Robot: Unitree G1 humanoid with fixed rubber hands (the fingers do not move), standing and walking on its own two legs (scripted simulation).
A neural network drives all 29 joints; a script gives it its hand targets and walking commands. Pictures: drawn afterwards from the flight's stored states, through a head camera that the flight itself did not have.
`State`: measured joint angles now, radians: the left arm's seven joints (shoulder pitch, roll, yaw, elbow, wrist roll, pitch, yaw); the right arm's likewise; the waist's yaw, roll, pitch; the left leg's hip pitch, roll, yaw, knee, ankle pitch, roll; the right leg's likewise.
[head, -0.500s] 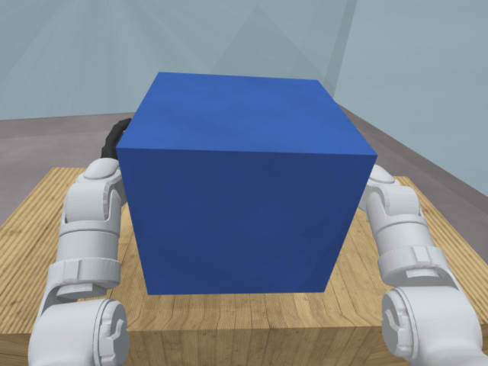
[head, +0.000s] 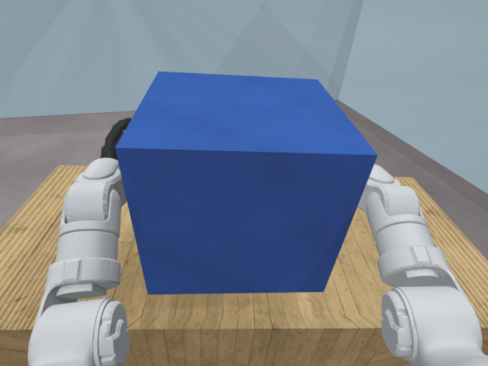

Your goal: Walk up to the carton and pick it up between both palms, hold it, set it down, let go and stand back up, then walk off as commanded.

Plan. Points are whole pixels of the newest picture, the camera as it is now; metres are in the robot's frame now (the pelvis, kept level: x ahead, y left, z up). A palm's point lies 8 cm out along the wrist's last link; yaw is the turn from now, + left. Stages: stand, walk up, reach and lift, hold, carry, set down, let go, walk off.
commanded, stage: set down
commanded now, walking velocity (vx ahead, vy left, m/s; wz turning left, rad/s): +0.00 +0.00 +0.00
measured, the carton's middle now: (239, 178) +0.41 +0.01 +0.18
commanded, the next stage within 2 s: none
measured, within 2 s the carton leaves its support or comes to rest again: neither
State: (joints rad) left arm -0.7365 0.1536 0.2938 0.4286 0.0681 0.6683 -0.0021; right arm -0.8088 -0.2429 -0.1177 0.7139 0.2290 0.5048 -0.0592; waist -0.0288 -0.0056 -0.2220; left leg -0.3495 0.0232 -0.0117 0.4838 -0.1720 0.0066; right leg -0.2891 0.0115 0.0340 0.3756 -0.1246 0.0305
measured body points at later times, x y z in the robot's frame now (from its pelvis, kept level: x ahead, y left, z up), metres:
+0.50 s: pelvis +0.02 +0.00 +0.00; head +0.00 +0.02 +0.45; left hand +0.42 +0.22 +0.17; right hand +0.43 -0.18 +0.16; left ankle +0.05 +0.11 -0.74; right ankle +0.04 -0.14 -0.74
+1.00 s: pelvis +0.03 +0.00 +0.00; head +0.01 +0.03 +0.45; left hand +0.42 +0.22 +0.16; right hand +0.43 -0.17 +0.16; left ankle +0.05 +0.11 -0.74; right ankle +0.04 -0.14 -0.74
